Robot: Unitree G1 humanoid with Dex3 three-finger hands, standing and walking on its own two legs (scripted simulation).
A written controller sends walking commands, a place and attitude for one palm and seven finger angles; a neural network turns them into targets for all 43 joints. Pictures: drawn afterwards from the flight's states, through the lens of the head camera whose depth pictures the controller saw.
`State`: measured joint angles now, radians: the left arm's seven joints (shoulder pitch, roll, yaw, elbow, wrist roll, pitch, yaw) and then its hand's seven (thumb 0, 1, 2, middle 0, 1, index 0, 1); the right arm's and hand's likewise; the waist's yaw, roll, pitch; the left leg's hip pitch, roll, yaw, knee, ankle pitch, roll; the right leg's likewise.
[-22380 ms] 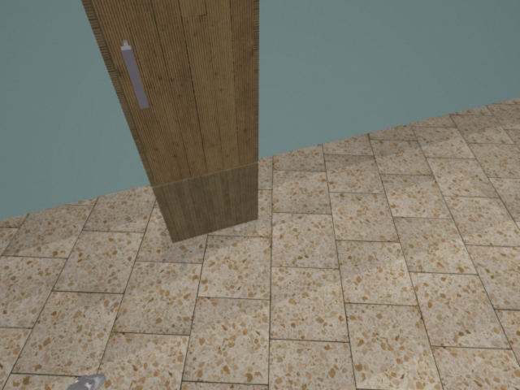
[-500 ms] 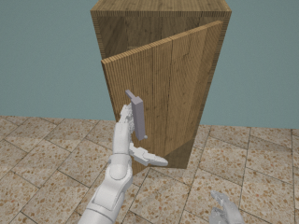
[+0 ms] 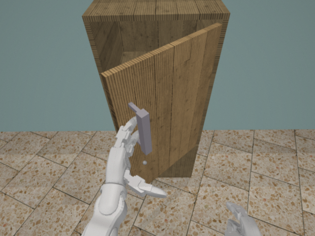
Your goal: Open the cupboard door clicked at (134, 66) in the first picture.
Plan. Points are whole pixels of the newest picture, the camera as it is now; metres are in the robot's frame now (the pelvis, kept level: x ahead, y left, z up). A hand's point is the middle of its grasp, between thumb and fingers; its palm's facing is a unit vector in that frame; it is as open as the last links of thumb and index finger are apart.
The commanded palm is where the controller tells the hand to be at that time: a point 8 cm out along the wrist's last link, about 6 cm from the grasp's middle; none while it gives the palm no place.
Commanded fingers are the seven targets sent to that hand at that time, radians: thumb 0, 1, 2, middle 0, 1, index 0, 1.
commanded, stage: slide the hand sideways off the handle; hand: left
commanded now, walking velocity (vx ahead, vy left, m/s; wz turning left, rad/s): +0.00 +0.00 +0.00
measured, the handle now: (140, 129) +0.36 +0.06 +0.09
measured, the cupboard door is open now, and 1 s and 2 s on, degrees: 41 41 41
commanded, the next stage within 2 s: draw the hand back to the body in 0.58 s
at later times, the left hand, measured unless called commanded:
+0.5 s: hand (126, 183) +0.22 +0.08 +0.09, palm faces +0.01 -1.00 -0.01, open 16.3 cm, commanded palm +0.19 +0.14 +0.09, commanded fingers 0.00 -0.50 0.30 -0.15 -0.30 -0.15 -0.30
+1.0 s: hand (98, 184) +0.21 +0.13 +0.11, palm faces +0.03 -1.00 -0.04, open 16.3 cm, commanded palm +0.17 +0.19 +0.12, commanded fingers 0.00 -0.50 0.30 -0.15 -0.30 -0.15 -0.30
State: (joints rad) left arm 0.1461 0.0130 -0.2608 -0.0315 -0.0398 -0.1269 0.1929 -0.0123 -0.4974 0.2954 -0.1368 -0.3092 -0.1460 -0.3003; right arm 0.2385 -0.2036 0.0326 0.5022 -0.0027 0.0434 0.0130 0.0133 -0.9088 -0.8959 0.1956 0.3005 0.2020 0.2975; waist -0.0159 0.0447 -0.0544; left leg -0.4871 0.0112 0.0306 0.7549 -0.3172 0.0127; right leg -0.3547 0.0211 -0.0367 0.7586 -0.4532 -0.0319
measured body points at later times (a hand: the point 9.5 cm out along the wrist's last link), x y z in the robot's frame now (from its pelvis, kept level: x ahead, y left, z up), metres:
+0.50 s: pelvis +0.01 -0.02 -0.01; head +0.02 -0.05 +0.44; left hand +0.21 +0.13 +0.09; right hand +0.20 -0.23 -0.08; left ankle +0.04 +0.11 -0.71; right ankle -0.03 -0.10 -0.71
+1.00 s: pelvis +0.01 -0.01 +0.00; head +0.00 -0.04 +0.45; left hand +0.20 +0.18 +0.12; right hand +0.19 -0.23 -0.08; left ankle +0.04 +0.11 -0.71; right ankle -0.03 -0.10 -0.71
